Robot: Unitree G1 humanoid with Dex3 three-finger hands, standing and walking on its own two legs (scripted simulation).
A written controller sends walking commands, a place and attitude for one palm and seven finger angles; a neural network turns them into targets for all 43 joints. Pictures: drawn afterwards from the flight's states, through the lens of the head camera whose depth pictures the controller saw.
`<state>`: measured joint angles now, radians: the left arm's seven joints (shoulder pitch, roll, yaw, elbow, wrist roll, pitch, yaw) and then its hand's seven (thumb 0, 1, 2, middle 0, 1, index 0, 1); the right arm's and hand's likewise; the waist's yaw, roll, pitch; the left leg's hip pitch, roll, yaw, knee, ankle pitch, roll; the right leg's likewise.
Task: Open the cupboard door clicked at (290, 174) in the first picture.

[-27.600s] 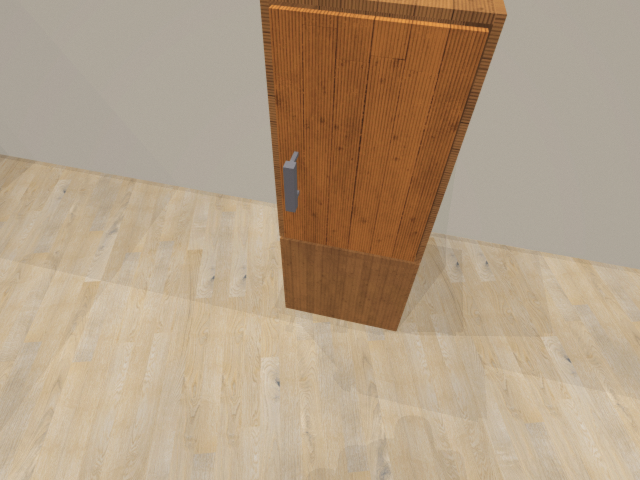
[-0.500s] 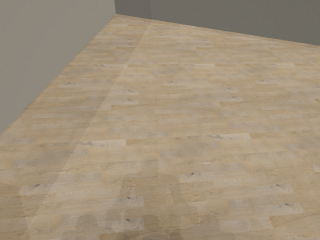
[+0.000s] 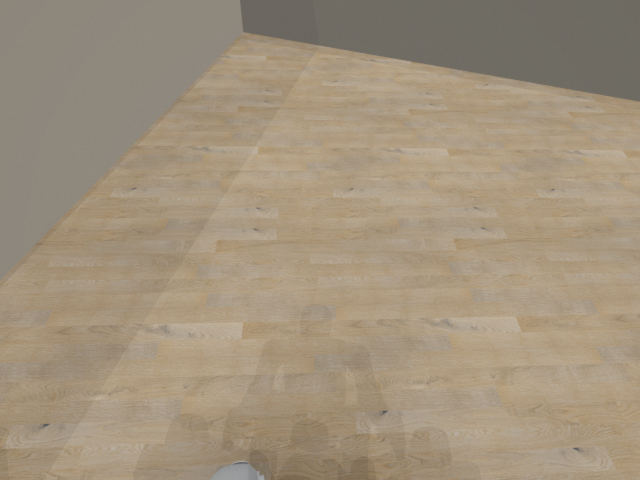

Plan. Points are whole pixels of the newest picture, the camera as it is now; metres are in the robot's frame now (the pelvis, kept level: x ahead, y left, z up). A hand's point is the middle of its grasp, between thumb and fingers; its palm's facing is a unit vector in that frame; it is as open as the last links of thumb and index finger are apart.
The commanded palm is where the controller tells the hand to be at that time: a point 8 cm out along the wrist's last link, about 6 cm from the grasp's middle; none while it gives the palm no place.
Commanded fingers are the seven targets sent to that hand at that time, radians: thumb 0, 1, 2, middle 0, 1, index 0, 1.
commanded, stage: turn to face it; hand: left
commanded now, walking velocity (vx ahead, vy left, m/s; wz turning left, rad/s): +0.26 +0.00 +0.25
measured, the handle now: out of the picture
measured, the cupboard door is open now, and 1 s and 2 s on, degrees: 47 47 47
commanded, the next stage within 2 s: none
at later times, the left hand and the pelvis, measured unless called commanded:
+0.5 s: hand (204, 432) +0.21 +0.18 -0.16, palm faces +0.26 -0.94 -0.22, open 7.4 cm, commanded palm none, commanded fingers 0.00 0.90 0.90 -0.20 -0.30 -0.20 -0.30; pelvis +0.16 -0.02 -0.01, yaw +14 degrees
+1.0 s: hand (182, 429) +0.21 +0.21 -0.16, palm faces +0.50 -0.81 -0.31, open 7.4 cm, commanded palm none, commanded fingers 0.00 0.90 0.90 -0.20 -0.30 -0.20 -0.30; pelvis +0.23 -0.04 -0.02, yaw +31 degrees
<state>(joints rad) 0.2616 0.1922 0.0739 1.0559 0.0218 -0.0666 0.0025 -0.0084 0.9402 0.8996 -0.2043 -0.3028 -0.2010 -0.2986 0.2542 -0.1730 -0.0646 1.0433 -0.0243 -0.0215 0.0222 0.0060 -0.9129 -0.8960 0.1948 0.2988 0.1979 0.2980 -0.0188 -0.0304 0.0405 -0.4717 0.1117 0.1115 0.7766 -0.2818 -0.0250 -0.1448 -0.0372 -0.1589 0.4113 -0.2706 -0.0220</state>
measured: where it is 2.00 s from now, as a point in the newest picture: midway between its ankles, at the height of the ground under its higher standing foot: (335, 460)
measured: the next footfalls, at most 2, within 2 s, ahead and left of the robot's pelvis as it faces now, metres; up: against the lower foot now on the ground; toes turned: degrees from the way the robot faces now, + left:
left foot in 0.10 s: +0.18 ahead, +0.14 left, +0.00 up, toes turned +9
right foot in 0.36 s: +0.21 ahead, -0.13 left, +0.00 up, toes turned +2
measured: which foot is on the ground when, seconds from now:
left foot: up 0.00-0.08, down 0.10-0.36, up 0.38-0.64, down 0.66-0.96, up 0.98-1.00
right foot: down 0.00-0.10, up 0.12-0.34, down 0.36-0.66, up 0.68-0.94, down 0.96-1.00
